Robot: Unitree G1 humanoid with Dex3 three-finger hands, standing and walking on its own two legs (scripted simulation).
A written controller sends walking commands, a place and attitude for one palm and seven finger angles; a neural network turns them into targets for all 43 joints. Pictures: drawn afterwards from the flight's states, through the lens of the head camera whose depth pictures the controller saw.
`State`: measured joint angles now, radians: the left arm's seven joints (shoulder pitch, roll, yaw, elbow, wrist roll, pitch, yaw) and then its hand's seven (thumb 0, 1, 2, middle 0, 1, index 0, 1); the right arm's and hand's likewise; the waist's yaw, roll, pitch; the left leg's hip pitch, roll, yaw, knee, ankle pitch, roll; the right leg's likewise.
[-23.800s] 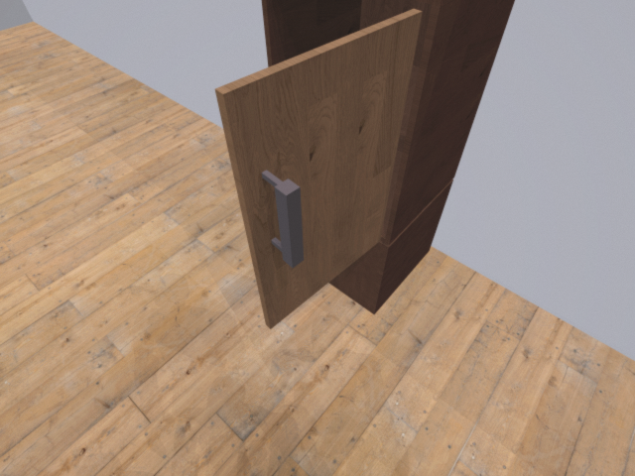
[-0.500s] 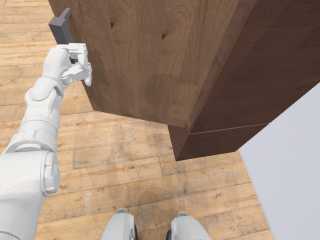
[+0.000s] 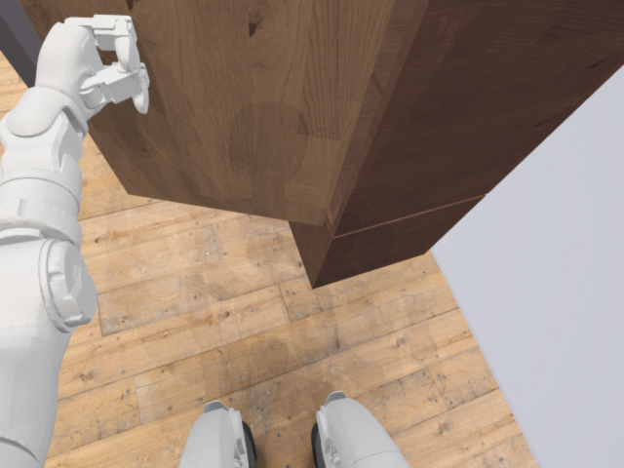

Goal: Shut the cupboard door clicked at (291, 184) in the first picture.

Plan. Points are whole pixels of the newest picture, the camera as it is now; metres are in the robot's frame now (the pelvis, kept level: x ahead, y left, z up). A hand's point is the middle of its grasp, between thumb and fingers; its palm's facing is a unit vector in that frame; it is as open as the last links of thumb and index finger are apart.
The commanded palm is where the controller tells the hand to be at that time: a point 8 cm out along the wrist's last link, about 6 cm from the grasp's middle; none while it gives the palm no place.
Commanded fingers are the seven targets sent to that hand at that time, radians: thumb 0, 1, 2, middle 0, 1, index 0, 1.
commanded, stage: push the door shut along its arc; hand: left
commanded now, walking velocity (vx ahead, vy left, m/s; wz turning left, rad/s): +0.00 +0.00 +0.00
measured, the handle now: (48, 56) +0.60 +0.22 +0.10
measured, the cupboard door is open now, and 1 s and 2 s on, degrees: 63 58 58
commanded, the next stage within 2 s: pull the fist back off the door in 0.34 s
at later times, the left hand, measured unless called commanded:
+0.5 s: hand (155, 65) +0.56 +0.10 +0.12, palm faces -0.27 -0.96 +0.03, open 3.5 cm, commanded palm +0.57 +0.11 +0.11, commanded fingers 0.00 0.90 0.90 -1.30 -1.50 -1.30 -1.50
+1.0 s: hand (169, 77) +0.55 +0.09 +0.11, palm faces +0.11 -0.99 -0.02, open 3.1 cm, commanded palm +0.50 +0.13 +0.11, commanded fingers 0.00 0.90 0.90 -1.30 -1.50 -1.30 -1.50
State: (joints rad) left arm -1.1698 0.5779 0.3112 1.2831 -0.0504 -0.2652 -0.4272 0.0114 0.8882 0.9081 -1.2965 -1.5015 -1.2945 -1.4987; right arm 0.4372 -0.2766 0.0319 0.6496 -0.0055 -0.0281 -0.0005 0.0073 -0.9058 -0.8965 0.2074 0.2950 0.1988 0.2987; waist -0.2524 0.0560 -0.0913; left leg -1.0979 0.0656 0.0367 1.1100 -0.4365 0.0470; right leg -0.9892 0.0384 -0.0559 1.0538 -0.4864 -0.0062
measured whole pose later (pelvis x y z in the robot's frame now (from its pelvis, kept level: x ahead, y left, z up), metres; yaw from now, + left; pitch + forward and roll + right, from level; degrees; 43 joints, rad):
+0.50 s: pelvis +0.00 -0.01 -0.01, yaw +2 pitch +26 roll -5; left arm -1.34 0.52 0.21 1.32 -0.08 -0.18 -0.36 0.05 0.99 1.02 -1.30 -1.50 -1.30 -1.50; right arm 0.37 -0.28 0.02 0.72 -0.03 -0.09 -0.02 0.01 -0.91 -0.90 0.21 0.29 0.20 0.30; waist -0.23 0.05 -0.10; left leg -1.19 0.05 -0.02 1.16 -0.44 0.03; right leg -1.06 0.03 -0.11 1.11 -0.51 -0.03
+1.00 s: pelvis +0.02 -0.03 +0.02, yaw +1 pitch +22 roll -2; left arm -1.00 0.34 0.34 1.22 -0.01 -0.40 0.08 0.02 0.91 0.91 -1.30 -1.50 -1.30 -1.50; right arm 0.51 -0.26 -0.01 0.67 -0.05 0.02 0.09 0.01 -0.91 -0.90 0.21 0.29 0.20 0.30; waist -0.21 0.06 -0.12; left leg -0.95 0.07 0.04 0.98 -0.41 0.01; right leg -0.86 0.05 -0.05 0.96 -0.47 -0.04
